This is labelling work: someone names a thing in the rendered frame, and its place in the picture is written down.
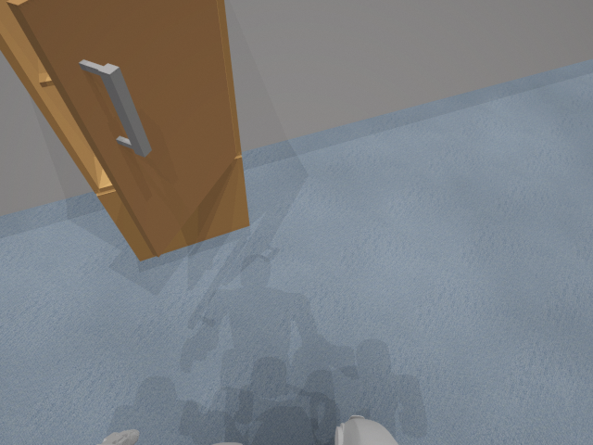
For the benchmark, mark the handle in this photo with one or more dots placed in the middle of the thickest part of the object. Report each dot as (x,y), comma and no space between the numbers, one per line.
(123,104)

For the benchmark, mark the robot right thigh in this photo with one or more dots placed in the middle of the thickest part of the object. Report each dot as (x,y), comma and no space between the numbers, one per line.
(362,432)

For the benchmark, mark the cupboard door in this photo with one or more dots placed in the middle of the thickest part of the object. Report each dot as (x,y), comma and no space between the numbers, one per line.
(171,58)

